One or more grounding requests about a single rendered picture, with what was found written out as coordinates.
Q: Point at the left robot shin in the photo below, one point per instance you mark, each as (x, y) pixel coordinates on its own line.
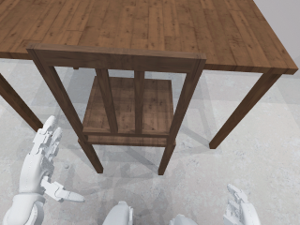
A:
(122, 203)

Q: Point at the robot left hand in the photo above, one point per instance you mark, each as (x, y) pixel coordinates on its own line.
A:
(39, 161)

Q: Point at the robot left forearm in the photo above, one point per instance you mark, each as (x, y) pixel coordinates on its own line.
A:
(27, 209)

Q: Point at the table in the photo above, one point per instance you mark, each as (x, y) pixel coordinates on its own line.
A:
(233, 34)

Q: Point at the right robot shin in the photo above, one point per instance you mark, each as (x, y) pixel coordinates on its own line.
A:
(180, 216)

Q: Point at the robot right hand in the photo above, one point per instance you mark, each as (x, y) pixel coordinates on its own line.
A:
(244, 213)

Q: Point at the robot shin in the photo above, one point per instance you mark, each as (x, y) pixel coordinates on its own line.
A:
(122, 203)
(180, 216)

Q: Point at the chair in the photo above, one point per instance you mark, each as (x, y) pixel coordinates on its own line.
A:
(120, 110)

